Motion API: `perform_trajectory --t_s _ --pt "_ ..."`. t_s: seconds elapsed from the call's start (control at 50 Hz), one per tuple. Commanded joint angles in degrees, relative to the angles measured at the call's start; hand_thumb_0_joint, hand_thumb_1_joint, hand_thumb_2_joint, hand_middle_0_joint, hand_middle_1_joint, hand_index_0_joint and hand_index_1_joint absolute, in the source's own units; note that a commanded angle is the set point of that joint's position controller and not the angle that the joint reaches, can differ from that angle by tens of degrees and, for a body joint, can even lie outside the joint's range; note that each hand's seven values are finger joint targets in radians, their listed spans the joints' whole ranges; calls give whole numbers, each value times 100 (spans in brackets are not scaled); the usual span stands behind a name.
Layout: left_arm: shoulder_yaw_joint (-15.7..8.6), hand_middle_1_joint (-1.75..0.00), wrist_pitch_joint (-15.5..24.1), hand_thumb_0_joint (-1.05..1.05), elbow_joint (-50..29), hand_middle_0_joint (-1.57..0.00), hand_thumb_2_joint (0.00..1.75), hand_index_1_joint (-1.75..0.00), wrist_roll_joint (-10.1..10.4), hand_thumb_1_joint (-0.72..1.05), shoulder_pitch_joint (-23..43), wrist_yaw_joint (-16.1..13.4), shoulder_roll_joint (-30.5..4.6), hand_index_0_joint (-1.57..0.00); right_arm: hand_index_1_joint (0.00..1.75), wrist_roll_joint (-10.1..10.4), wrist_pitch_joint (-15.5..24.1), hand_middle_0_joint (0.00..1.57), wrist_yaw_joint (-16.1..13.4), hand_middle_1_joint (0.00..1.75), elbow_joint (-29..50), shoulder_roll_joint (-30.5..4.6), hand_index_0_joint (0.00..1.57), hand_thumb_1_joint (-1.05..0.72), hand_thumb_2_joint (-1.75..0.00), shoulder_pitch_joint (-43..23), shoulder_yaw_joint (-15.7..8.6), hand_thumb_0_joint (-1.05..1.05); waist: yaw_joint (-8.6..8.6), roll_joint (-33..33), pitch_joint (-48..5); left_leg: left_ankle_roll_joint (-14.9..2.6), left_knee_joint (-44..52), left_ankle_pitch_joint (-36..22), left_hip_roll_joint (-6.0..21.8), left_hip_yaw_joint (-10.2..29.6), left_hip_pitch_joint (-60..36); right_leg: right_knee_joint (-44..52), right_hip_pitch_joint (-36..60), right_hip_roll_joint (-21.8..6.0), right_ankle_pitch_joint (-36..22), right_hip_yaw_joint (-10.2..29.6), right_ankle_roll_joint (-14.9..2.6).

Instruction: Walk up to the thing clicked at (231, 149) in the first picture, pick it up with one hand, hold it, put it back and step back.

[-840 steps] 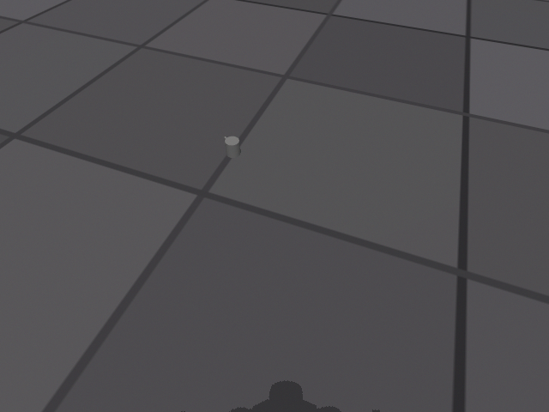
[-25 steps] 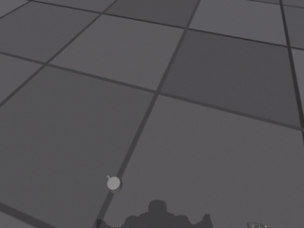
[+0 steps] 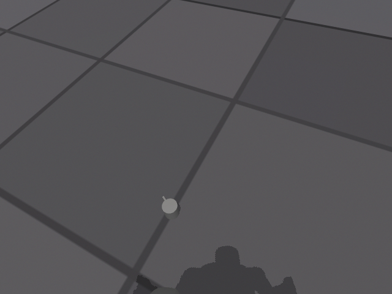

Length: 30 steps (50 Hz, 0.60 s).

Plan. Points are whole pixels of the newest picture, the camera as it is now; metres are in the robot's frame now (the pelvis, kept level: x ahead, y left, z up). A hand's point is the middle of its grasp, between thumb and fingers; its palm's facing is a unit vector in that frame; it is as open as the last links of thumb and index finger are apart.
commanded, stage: walk up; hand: left
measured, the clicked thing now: (169, 206) +0.56 +0.20 -0.71
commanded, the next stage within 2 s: none
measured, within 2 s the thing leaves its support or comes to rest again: neither
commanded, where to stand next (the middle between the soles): +0.14 -0.01 m, yaw -5 degrees
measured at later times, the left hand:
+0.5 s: hand out of the picture +0.10 +0.26 -0.13, palm faces -0.06 -0.91 -0.41, open 7.4 cm
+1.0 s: hand out of the picture +0.12 +0.28 -0.14, palm faces -0.10 -0.92 -0.37, open 7.4 cm
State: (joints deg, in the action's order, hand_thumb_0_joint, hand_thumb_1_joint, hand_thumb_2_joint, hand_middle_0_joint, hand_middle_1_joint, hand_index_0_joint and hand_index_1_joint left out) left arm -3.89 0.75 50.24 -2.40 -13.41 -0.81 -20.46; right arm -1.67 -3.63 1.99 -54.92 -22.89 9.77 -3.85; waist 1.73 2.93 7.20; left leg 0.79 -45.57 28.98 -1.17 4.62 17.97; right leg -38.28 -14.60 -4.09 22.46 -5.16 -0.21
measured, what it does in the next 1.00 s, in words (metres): steps on the spot: left foot, then right foot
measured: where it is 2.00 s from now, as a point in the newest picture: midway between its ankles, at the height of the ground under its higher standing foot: outside the picture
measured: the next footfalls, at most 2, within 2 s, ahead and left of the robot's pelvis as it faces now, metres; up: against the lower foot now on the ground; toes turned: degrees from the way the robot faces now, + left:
left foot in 0.04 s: +0.03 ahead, +0.14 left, +0.00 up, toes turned -2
right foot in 0.34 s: +0.09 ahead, -0.12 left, +0.00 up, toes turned -2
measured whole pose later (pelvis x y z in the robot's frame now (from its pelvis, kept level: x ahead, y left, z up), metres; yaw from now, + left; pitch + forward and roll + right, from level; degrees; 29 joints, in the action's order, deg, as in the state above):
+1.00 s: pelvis -0.01 +0.03 +0.01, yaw -6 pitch -4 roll +1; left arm -0.6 -0.3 59.0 0.0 -5.3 0.1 -21.6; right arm -0.1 -1.3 0.8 -58.3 -20.3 4.8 -2.4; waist 0.4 -0.7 7.1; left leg 0.1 -32.8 18.6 1.0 -2.5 10.4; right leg -32.3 -16.7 -0.7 11.8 4.3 1.8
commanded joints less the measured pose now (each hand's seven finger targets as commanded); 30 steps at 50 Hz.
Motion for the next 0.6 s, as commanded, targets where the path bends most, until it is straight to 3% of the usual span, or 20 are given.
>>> perform_trajectory --t_s 0.0,0.02,0.04,0.06,0.08,0.1,0.12,0.14,0.18,0.22,0.28,0.3,0.32,0.34,0.36,0.38,0.44,0.52,0.54,0.58 --pt "-408 -30 41 0 -372 -20 90 -30 99 90 -262 45 -1765 -20 30 -28 476 20 -70 30 571 -825 20 -90 -90 -150 -229 0 -61 -1346 -632 -193 2449 -995 -258 -851 -515 363 777 -793 -2297 1010 -811" --pt "-303 -30 33 0 -477 -20 90 -30 100 90 -203 61 -1436 -20 30 -42 533 20 -102 30 404 -996 20 -90 -90 407 -335 0 -341 -726 -1025 -340 2586 -1573 60 -285 -1727 -646 55 -544 -2106 693 -533" --pt "-160 -30 53 0 -646 -20 90 -30 160 90 -190 69 -941 -20 30 -81 575 20 -146 30 418 -1496 20 -90 -90 682 -477 0 -440 821 -1185 -759 2828 -1701 1265 1641 -2653 -1902 -1510 140 -221 296 -137" --pt "-246 -30 26 0 -667 -20 90 -30 116 90 348 14 -1192 -20 30 -48 580 20 -165 30 446 -1968 20 -90 -90 797 -520 0 -673 734 -885 -1470 3014 -1045 2227 3003 -2017 -2047 -2139 453 1276 619 -117" --pt "-299 -30 44 0 -701 -20 90 -30 82 90 675 -15 -1513 -20 30 36 568 20 -163 30 456 -2019 20 -90 -90 705 -559 0 -730 585 -386 -1867 3199 -677 2502 3120 -1178 -2205 -1852 179 1354 1122 -157" --pt "-284 -30 89 0 -609 -20 90 -30 151 90 439 4 -1579 -20 30 53 548 20 -169 30 550 -1786 20 -90 -90 305 -492 0 -424 448 -43 -1838 3085 -1000 2269 2420 -822 -2286 -1693 61 1090 1153 -152" --pt "-257 -30 125 0 -435 -20 90 -30 190 90 -15 38 -1473 -20 30 29 543 20 -163 30 705 -1478 20 -90 -90 -45 -377 0 -220 523 -49 -1516 2826 -1415 1684 1384 -999 -1843 -1549 68 839 1137 -167" --pt "-235 -30 165 0 -337 -20 90 -30 191 90 -218 81 -1383 -20 30 14 573 20 -171 30 801 -1258 20 -90 -90 -228 -290 0 -123 668 -40 -1289 2629 -1861 1402 875 -1064 -1380 -1463 45 674 961 -168" --pt "-217 -30 188 0 -264 -20 90 -30 175 90 -239 135 -1310 -20 30 28 601 20 -169 30 766 -1251 20 -90 -90 8 -289 0 -277 762 -71 -1226 2543 -2614 1275 609 -870 -881 -1111 143 314 557 -31" --pt "-177 -30 201 0 -221 -20 90 -30 161 90 -174 123 -1194 -20 30 19 556 20 -164 30 813 -1205 20 -90 -90 -94 -241 0 -286 752 -163 -1107 2406 -2916 1199 387 -460 -275 -394 230 24 393 21" --pt "-177 -30 274 0 28 -20 90 -30 146 90 -605 -7 -1125 -20 30 116 384 20 -148 30 946 -1127 20 -90 -90 -481 -179 0 12 697 -553 -899 1422 -3039 1031 -63 -178 907 609 452 -1277 110 -52" --pt "-208 -30 300 0 109 -20 90 -30 130 90 -658 -46 -1282 -20 30 177 328 20 -146 30 992 -890 20 -90 -90 -514 -103 0 77 344 -603 -675 1071 -2594 836 -136 96 1142 957 406 -1691 349 -80" --pt "-267 -30 341 0 65 -20 90 -30 92 90 -589 -82 -1546 -20 30 237 295 20 -153 30 973 -603 20 -90 -90 -266 -30 0 27 -547 -783 -416 373 -1750 497 -315 289 1565 1129 -274 -2167 1389 -256" --pt "-298 -30 375 0 -53 -20 90 -30 63 90 -339 -99 -1870 -20 30 254 229 20 -164 30 985 -469 20 -90 -90 -127 30 0 -85 -1201 -811 -160 -127 -89 48 -329 590 2170 891 -1393 -1816 3027 -717" --pt "-290 -30 344 0 -130 -20 90 -30 74 90 10 -99 -2030 -20 30 204 116 20 -208 30 794 -851 20 -90 -90 -18 -94 0 -92 -953 -738 -234 -815 732 100 8 98 2287 65 -1788 -737 3407 -1255" --pt "-287 -30 318 0 -184 -20 90 -30 65 90 224 -96 -1986 -20 30 179 88 20 -212 30 680 -955 20 -90 -90 145 -150 0 -200 -1001 -531 -219 -906 673 238 103 9 2202 -199 -1701 -475 3419 -1360" --pt "-220 -30 315 0 -131 -20 90 -30 68 90 390 -98 -1726 -20 30 171 123 20 -158 30 497 -990 20 -90 -90 88 -164 0 -202 -1068 -510 -236 -759 202 313 177 189 2062 -153 -1135 -517 2342 -974" --pt "-246 -30 260 0 -136 -20 90 -30 53 90 492 -76 -1711 -20 30 93 181 20 -122 30 338 -903 20 -90 -90 251 -125 0 -149 -1366 -895 -154 436 -12 326 -228 -16 1737 157 -965 -756 1931 -974" --pt "-236 -30 220 0 -157 -20 90 -30 72 90 585 -55 -1670 -20 30 80 228 20 -127 30 265 -913 20 -90 -90 294 -131 0 -174 -1282 -955 -137 937 -244 248 -356 -360 1519 8 -911 -1018 1760 -934" --pt "-142 -30 119 0 -151 -20 90 -30 181 90 789 -22 -1453 -20 30 28 330 20 -172 30 55 -862 20 -90 -90 563 -150 0 -381 -980 -1082 -138 2193 -1296 152 -460 -936 825 -159 -683 -1464 1382 -630"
